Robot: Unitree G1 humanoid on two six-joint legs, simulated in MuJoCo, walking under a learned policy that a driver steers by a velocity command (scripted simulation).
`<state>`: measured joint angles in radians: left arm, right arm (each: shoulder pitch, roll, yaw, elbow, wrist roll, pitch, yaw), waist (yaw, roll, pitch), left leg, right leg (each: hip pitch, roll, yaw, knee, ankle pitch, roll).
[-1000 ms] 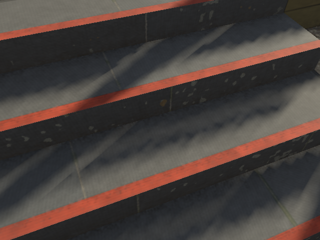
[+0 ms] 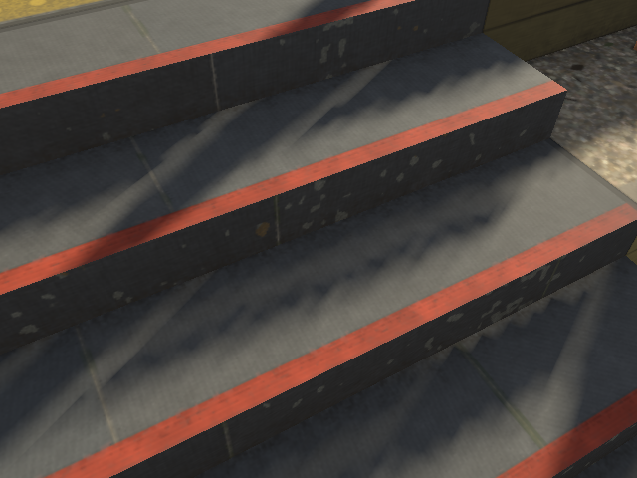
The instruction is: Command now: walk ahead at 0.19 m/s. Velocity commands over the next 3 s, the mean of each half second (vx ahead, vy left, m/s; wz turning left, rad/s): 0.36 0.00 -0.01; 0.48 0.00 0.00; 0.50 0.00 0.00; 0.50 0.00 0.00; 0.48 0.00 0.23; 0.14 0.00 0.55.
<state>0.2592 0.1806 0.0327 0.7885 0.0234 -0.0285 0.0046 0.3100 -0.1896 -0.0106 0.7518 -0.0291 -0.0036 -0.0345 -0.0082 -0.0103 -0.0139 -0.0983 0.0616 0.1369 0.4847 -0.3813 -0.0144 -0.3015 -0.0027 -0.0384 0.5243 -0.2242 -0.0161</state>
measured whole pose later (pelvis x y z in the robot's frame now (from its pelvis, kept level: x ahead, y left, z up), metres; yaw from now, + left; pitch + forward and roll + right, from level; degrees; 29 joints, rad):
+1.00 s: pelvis +0.41 +0.10 +0.15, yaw +2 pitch +4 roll -2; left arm 0.05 0.06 -0.01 0.66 0.05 -0.03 -0.01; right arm 0.59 -0.10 -0.03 1.01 -0.02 -0.12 -0.01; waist -0.06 -0.04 -0.02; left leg -0.17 -0.07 0.09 0.46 -0.36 0.12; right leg -1.22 -0.05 -0.08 1.84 -0.17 -0.10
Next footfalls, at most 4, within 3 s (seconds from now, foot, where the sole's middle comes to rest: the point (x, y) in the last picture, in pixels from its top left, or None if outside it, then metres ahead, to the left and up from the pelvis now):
0.62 left None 0.37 0.14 -0.63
1.20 right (299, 310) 0.75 0.06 -0.48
1.72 left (224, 162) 1.03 0.22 -0.34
2.32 right None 1.49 0.04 -0.19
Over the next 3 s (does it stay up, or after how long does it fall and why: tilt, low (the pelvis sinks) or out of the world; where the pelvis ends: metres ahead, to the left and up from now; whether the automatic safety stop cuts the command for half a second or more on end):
stays up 1.56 0.21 0.58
